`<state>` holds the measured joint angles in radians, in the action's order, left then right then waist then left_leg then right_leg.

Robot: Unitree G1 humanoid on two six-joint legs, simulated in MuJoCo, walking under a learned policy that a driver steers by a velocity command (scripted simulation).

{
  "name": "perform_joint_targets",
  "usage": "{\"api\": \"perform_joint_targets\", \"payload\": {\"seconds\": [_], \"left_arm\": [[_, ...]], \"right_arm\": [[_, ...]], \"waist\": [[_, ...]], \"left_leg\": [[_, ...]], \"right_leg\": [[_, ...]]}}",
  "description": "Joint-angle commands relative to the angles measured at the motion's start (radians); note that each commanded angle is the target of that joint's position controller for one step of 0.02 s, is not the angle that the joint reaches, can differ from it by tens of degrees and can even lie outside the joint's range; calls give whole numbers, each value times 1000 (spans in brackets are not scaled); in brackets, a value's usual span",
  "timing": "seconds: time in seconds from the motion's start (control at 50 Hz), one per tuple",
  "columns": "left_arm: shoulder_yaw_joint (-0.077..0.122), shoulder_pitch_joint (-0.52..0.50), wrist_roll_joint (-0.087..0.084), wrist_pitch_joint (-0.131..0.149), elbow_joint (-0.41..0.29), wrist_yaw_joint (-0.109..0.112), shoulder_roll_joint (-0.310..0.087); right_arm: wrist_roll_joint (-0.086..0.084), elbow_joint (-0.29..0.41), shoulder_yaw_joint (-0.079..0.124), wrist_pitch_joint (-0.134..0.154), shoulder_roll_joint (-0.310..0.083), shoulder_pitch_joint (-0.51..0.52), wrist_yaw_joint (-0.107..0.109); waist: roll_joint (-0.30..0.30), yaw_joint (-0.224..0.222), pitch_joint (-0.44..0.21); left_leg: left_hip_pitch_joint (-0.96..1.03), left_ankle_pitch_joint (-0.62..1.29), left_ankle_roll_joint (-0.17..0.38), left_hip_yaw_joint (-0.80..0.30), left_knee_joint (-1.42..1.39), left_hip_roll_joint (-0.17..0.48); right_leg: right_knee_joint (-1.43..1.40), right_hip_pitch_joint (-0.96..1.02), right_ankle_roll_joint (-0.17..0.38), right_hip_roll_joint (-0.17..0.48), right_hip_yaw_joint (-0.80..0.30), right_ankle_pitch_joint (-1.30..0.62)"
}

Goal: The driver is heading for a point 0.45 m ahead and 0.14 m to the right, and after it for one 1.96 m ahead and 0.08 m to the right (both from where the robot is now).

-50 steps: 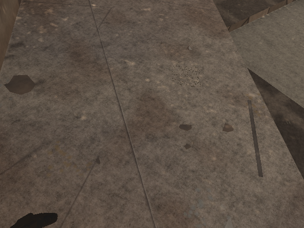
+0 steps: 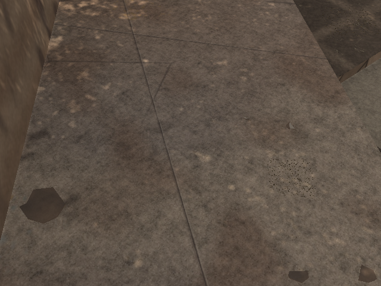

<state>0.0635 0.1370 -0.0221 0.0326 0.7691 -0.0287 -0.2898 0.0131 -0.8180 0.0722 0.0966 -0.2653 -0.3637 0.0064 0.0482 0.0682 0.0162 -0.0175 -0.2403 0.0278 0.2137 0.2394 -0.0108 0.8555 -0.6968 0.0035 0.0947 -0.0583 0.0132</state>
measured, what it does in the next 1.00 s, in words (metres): walks ahead: right foot, then left foot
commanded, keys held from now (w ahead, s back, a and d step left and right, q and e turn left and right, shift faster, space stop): w+e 0.38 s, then e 0.08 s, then q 0.54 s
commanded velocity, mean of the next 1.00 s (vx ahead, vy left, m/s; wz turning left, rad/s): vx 0.30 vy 0.00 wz -0.18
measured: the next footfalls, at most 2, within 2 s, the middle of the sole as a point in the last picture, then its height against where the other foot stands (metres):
right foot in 0.20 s outside the picture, level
left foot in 0.64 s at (192, 263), level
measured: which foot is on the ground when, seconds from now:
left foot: down 0.00-0.18, up 0.20-0.62, down 0.64-1.00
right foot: up 0.00-0.18, down 0.20-0.68, up 0.70-1.00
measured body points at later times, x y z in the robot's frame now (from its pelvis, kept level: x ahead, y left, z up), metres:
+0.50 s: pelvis +0.27 -0.07 +0.00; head +0.31 -0.10 +0.45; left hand +0.42 +0.19 -0.11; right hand +0.41 -0.38 -0.08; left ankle +0.48 +0.07 -0.68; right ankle +0.23 -0.13 -0.74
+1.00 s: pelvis +0.43 -0.09 -0.01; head +0.47 -0.10 +0.44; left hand +0.62 +0.15 -0.12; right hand +0.51 -0.39 -0.11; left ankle +0.54 -0.02 -0.74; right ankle +0.44 -0.24 -0.73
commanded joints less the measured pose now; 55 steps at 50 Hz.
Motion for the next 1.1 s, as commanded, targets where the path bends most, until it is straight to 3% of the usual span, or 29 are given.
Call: {"api": "perform_joint_targets", "payload": {"seconds": [0.02, 0.08, 0.12, 0.16, 0.18, 0.2, 0.22, 0.24, 0.26, 0.28, 0.32, 0.38, 0.44, 0.48, 0.56, 0.6, 0.64, 0.66, 0.68, 0.7, 0.72, 0.76, 0.8, 0.86, 0.98, 1.04, 1.06, 1.08, 1.1], "left_arm": [[-9, -108, 3, 11, -94, -20, -9], [-9, -170, -1, 12, -134, -36, -17], [2, -161, -2, 11, -151, -44, -38], [32, -28, -7, 5, -132, -41, -90], [64, 131, -8, 4, -91, -31, -142], [99, 281, -5, -9, -55, -7, -229], [106, 232, -7, -2, -70, 0, -328], [84, 266, 1, 14, -95, -6, -256], [68, 237, 5, 28, -83, -9, -195], [57, 176, -4, 34, -89, -10, -159], [37, 67, 10, 36, -122, -3, -99], [43, 76, 9, 43, -119, 12, -122], [53, 102, 8, 30, -103, 36, -159], [53, 130, 1, 9, -89, 49, -155], [29, 193, 11, 1, -49, 58, -109], [27, 172, 24, 3, -43, 56, -113], [23, 136, 25, 7, -45, 56, -112], [15, 174, 42, 11, -60, 55, -91], [2, 305, 39, 16, -42, 54, -64], [2, 317, 42, 10, -38, 46, -100], [18, 241, 26, -7, -54, 46, -153], [25, 116, 20, -44, -82, 55, -148], [22, 113, 22, -62, -88, 65, -108], [12, 121, 28, -50, -80, 74, -63], [17, 65, 22, -30, -94, 65, -78], [24, 105, 16, -10, -81, 51, -79], [36, 129, 21, -7, -78, 52, -111], [54, 146, 47, -10, -86, 58, -195], [63, 106, 79, -16, -90, 57, -228]], "right_arm": [[-9, 58, 41, 7, -163, 40, 12], [-23, 34, 48, -13, -179, 8, 12], [-30, 31, 54, -27, -202, 19, 15], [-37, 38, 61, -45, -232, 41, 22], [-43, 45, 58, -51, -233, 60, 25], [-23, 63, 43, -42, -197, 50, 30], [8, 120, -3, -11, -42, -34, 16], [-32, 139, 2, 32, -117, 70, 3], [-65, 168, 13, 50, -156, 158, -4], [-50, 163, 9, 59, -148, 163, 2], [-8, 144, 23, 46, -162, 138, 9], [4, 156, 18, 13, -127, 139, 7], [13, 194, 3, 5, -91, 249, 10], [7, 197, -10, 8, -64, 298, -5], [-3, 195, -11, 21, -79, 348, -41], [2, 185, 1, 27, -114, 312, -49], [11, 153, 13, 34, -142, 208, -48], [25, 155, 22, 38, -196, 158, -45], [36, 161, 19, 26, -214, 125, -42], [7, 149, 5, 10, -149, 98, -45], [-20, 166, 6, -7, -150, 140, -46], [-21, 189, 7, -41, -160, 210, -37], [-10, 202, 10, -64, -161, 250, -26], [-4, 213, 25, -82, -172, 237, -7], [-21, 231, 43, -110, -187, 220, 13], [-32, 238, 44, -129, -183, 228, 22], [-35, 236, 39, -133, -165, 206, 24], [-32, 252, 28, -131, -123, 197, 21], [-35, 279, 35, -118, -134, 212, 18]], "waist": [[-86, 0, 71], [-92, 12, 92], [-117, -17, 62], [-156, -103, -34], [-139, -192, -117], [-38, -250, -199], [208, -106, -267], [92, -185, -376], [44, -189, -233], [-24, -141, -149], [-31, -64, -85], [-25, -42, -60], [-11, -64, -17], [20, -96, -44], [48, -142, -69], [61, -116, -77], [32, -51, -113], [-67, -56, -208], [-244, -81, -332], [-280, -73, -398], [-191, -58, -318], [-81, -57, -145], [-120, -92, -78], [-189, -87, -122], [-208, -59, -141], [-208, -91, -122], [-180, -97, -121], [-7, -85, -115], [243, -67, -68]], "left_leg": [[-11, 303, 129, -65, -112, 288], [84, 379, 115, -29, -64, 309], [122, 646, 96, 0, 28, 313], [126, 966, 73, 24, 244, 301], [45, 950, 43, 47, 452, 265], [-214, 607, -8, 41, 761, 221], [-657, -339, -71, -79, 1098, 7], [-765, -362, -53, -305, 1194, -5], [-840, -258, -31, -309, 1162, 41], [-799, -169, -18, -305, 1072, 87], [-657, -85, -30, -311, 946, 137], [-602, -34, -72, -282, 828, 132], [-568, 123, -101, -243, 609, 76], [-491, 275, -98, -222, 439, 27], [-455, 408, -53, -238, 293, 20], [-445, 330, -6, -248, 267, 24], [-301, 427, 45, -223, 178, 6], [-103, 799, 105, -341, 236, 115], [172, 1046, 296, -605, 267, 324], [220, 938, 355, -782, 205, 381], [144, 633, 322, -782, 169, 352], [-89, 275, 256, -695, 89, 284], [-265, 96, 196, -617, 29, 192], [-290, 96, 190, -575, 30, 141], [-280, -56, 174, -669, 42, 141], [-314, -81, 131, -682, 86, 105], [-373, -137, 91, -656, 133, 66], [-519, -253, 31, -534, 319, -21], [-620, -350, -16, -339, 580, -138]], "right_leg": [[-119, -13, 15, 10, 41, -65], [-186, -25, 48, -5, 87, 13], [-208, 49, 84, -50, 138, 104], [-210, 241, 131, -132, 192, 197], [-285, 474, 168, -175, 192, 139], [-310, 782, 222, -74, -3, 121], [-408, 1062, 401, 175, -583, 271], [-557, 1105, 432, 239, -789, 370], [-575, 1017, 381, 214, -637, 286], [-567, 865, 342, 165, -503, 183], [-594, 641, 305, 92, -352, 6], [-629, 513, 312, 62, -273, -143], [-582, 426, 255, -12, -157, -373], [-547, 424, 208, -51, -106, -365], [-496, 546, 178, 13, -151, -263], [-422, 618, 164, 54, -177, -316], [-263, 632, 123, 6, -137, -435], [-73, 551, 81, -69, -102, -257], [244, 310, -5, -170, -48, 248], [344, 209, -36, -181, -68, 635], [425, 145, -49, -144, -89, 610], [417, 88, -56, -115, -56, 524], [237, 178, -50, -97, -38, 464], [58, 264, -61, -127, -10, 425], [-151, 327, -55, -140, -33, 328], [-377, 446, -19, -146, -7, 224], [-456, 534, 11, -81, -43, 199], [-531, 612, 102, 125, -242, 245], [-608, 520, 232, 279, -453, 117]]}}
